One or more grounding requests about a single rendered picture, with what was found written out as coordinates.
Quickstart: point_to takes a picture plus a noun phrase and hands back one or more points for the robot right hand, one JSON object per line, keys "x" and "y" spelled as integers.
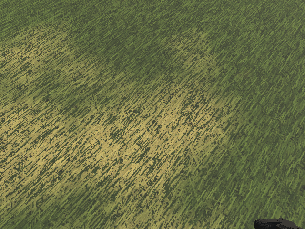
{"x": 275, "y": 224}

